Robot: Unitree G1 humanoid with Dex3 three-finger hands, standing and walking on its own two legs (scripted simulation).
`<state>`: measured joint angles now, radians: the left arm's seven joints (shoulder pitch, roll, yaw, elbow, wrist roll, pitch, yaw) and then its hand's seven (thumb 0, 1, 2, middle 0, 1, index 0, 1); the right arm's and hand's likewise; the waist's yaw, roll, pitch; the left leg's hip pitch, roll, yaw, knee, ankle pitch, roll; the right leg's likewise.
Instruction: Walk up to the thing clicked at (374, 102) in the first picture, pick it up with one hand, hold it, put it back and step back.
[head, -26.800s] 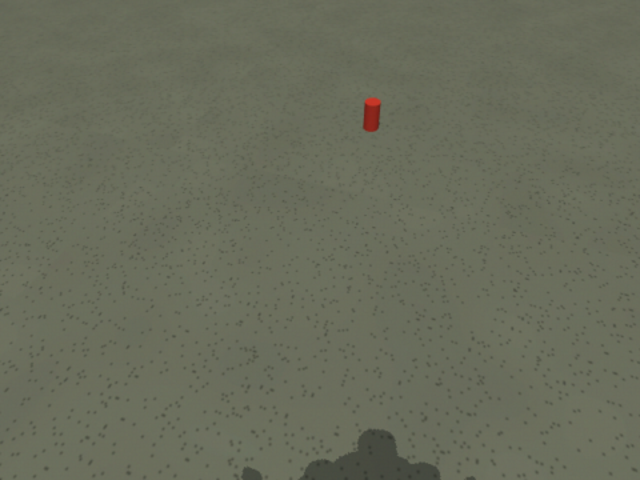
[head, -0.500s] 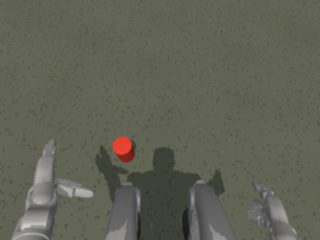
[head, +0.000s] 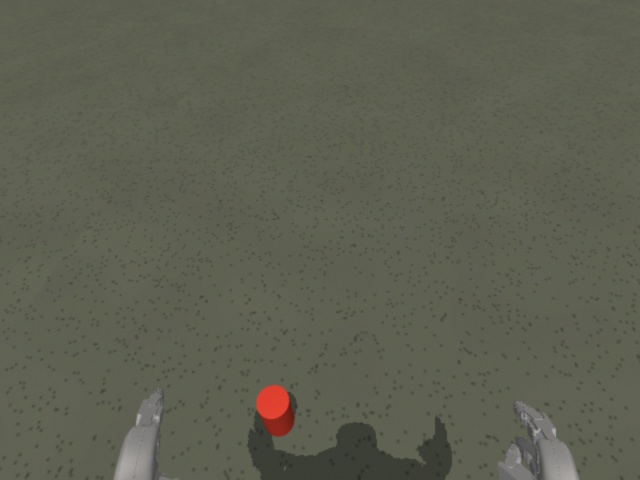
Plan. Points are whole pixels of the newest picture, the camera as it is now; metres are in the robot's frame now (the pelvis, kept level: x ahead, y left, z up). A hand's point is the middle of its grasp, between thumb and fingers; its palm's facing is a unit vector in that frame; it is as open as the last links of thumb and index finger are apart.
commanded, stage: home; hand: left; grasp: from the side
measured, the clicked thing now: (276, 411) +0.41 +0.17 -0.63
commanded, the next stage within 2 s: stand in 1.66 s
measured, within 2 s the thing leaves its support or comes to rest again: neither
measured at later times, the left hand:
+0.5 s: hand (189, 476) +0.16 +0.18 -0.05, palm faces +0.11 -0.95 -0.29, open 17.5 cm
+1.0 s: hand out of the picture +0.15 +0.18 -0.05, palm faces +0.11 -0.95 -0.28, open 17.5 cm
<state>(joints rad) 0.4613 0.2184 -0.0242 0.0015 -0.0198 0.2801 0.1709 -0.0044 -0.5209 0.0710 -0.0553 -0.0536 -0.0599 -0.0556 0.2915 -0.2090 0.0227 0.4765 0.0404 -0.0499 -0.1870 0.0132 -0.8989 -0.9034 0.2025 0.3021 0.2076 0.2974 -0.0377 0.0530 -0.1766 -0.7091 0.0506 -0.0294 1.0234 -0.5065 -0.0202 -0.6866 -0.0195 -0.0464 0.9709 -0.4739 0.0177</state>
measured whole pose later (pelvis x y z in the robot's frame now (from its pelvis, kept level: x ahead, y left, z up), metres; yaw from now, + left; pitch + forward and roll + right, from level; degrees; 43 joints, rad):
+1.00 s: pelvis -0.01 +0.00 +0.01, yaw +0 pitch +7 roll -2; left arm 0.46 0.20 -0.01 0.03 0.00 0.25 0.14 -0.01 -0.55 0.06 -0.05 -0.05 -0.05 -0.05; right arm 0.27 -0.20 0.03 0.52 0.01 -0.14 -0.18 0.02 -0.90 -0.90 0.20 0.30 0.21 0.30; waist -0.02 0.03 -0.10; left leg -0.61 0.05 -0.03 0.94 -0.46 -0.02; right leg -0.59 -0.02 -0.05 0.89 -0.43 0.02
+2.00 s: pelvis +0.00 +0.00 +0.01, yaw +0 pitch +8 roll -2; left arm 0.46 0.20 -0.01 0.03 0.00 0.24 0.14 0.00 -0.17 0.43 -0.16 -0.22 -0.16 -0.23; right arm 0.27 -0.20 0.03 0.53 0.00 -0.14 -0.18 0.02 -0.90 -0.90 0.20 0.30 0.21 0.30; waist -0.02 0.03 -0.10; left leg -0.61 0.05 -0.03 0.94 -0.47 -0.02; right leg -0.58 -0.02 -0.05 0.89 -0.44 0.02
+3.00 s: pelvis -0.03 +0.00 +0.07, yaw +2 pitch -4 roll +0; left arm 0.20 0.33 0.00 1.12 0.03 -0.01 0.01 0.01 0.90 0.90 -0.20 -0.30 -0.20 -0.30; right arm 0.16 -0.31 -0.02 1.11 -0.03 0.00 0.00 0.01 -0.90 -0.90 0.20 0.30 0.21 0.30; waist 0.02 0.02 0.05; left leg -0.16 0.00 -0.03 0.41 -0.18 -0.01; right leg -0.15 -0.06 -0.06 0.41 -0.18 0.03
